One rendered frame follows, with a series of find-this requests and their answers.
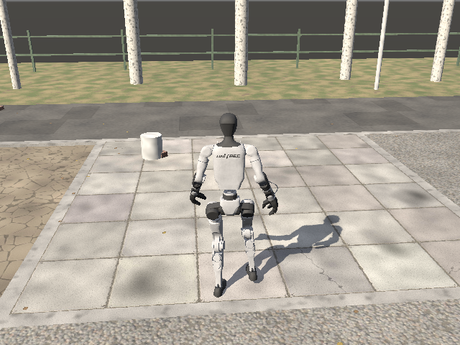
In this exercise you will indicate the right robot hand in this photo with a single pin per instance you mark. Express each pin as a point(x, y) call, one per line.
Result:
point(273, 204)

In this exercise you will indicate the left robot foot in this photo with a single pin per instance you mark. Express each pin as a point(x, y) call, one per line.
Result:
point(219, 290)

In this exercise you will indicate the right robot forearm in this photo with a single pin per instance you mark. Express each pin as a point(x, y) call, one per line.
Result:
point(267, 190)

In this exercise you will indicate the robot left upper arm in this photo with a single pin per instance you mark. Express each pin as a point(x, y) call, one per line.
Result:
point(203, 162)

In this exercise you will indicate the left robot hand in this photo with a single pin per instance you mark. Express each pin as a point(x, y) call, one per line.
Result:
point(193, 200)

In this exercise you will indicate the robot right upper arm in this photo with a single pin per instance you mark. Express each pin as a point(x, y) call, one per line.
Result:
point(255, 160)

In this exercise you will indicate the robot torso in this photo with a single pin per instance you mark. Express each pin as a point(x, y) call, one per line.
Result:
point(228, 167)

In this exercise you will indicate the left robot forearm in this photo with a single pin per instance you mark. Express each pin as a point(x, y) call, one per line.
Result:
point(195, 187)

